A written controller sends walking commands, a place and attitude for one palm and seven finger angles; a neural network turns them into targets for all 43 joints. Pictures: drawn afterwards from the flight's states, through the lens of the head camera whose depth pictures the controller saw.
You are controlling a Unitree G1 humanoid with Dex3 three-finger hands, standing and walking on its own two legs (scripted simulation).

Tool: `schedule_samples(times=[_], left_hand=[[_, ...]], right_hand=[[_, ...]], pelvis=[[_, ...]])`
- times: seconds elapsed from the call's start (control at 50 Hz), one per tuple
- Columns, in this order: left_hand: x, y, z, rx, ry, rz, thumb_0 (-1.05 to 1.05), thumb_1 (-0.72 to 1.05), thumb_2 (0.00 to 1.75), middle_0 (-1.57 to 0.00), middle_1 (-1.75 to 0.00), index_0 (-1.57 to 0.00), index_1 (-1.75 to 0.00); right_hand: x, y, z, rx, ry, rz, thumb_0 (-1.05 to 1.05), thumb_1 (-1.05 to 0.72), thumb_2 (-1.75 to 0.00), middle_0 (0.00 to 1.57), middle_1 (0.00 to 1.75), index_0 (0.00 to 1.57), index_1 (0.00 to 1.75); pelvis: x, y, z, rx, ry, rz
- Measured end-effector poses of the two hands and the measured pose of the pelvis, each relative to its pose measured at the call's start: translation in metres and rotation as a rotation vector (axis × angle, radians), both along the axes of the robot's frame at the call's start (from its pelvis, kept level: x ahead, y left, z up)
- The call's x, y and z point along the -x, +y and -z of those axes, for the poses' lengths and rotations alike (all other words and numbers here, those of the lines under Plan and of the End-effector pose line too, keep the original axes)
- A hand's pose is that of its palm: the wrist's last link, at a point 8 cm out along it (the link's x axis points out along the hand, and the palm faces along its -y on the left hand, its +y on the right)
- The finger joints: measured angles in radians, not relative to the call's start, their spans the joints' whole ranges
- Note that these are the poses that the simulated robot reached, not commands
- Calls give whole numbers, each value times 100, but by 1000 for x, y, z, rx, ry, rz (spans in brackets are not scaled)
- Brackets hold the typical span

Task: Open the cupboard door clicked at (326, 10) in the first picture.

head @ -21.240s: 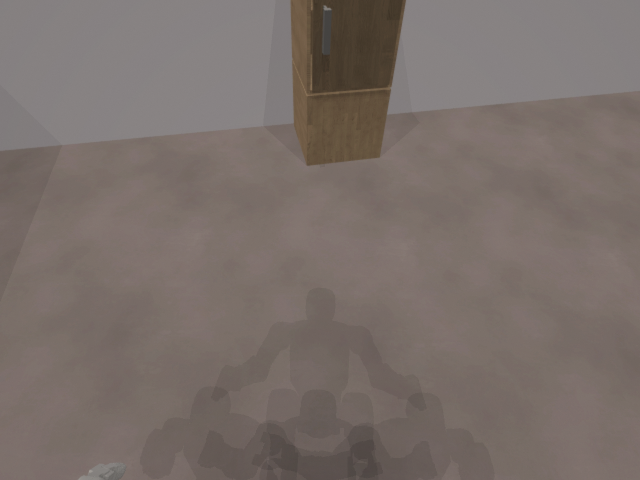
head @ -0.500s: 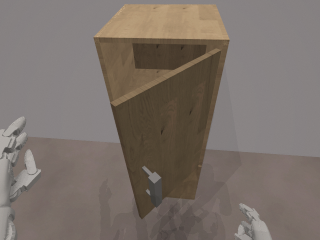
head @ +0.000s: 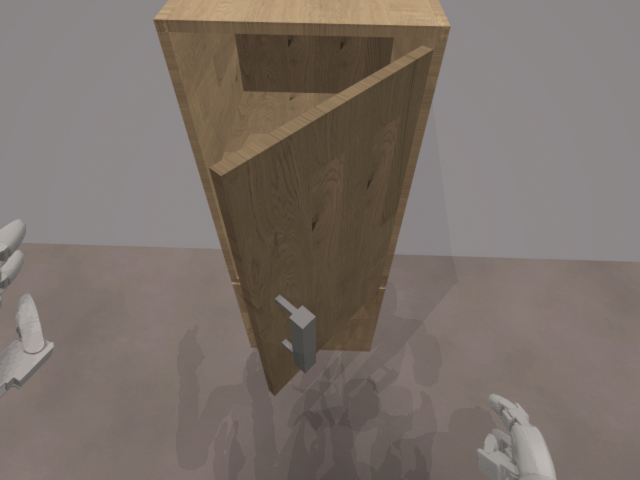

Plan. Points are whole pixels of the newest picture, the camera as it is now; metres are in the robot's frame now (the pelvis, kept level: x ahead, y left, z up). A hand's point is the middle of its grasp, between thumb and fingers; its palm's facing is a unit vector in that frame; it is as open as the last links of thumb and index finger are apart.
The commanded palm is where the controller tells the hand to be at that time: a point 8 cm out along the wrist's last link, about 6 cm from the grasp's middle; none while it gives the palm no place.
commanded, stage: step back with the hand held close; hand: left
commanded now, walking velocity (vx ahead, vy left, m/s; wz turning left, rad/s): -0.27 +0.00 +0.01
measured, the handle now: (294, 333) +0.35 +0.07 -0.09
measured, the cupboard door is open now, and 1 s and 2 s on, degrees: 49 49 49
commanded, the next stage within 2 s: stop stepping back and stand still in 0.88 s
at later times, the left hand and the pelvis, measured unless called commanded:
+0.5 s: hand out of the picture +0.12 +0.28 +0.16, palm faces +0.46 -0.78 -0.42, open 7.4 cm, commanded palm +0.05 +0.32 +0.17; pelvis -0.07 +0.01 -0.02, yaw +3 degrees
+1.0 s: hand out of the picture +0.06 +0.25 +0.17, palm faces +0.30 -0.83 -0.47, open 7.4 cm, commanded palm -0.01 +0.30 +0.17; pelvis -0.16 +0.01 -0.02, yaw -3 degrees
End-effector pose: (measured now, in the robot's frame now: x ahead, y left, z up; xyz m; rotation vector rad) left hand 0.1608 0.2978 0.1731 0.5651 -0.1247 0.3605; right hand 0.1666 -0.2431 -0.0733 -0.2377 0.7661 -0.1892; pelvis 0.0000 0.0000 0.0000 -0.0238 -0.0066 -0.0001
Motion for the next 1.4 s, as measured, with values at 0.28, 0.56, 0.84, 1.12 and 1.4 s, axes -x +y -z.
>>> schedule_samples(times=[0.28,0.56,0.84,1.12,1.4], left_hand=[[52,17,-2,-75,-94,-16,1,89,90,-22,-30,-21,-30],[87,25,2,-25,-183,9,1,89,90,-22,-30,-21,-30],[123,4,-4,-24,-172,93,1,90,90,-21,-30,-21,-30],[185,1,-14,-83,-133,146,1,89,90,-22,-30,-21,-30],[214,26,-3,38,-162,11,2,89,90,-21,-30,-21,-30]], right_hand=[[38,22,5,12,-34,-68,2,-91,-90,20,30,21,30],[75,28,8,56,-15,-69,2,-91,-90,20,30,21,30],[117,41,13,-22,-43,-124,1,-90,-90,21,30,21,30],[223,-2,7,24,-1,35,1,-91,-90,20,30,21,30],[244,38,-5,7,-78,-28,2,-91,-90,20,30,20,30]], pelvis=[[42,8,13,10,-5,-40],[79,19,19,53,-17,-53],[136,9,19,30,73,49],[190,4,16,4,19,21],[220,23,4,-21,-7,6]])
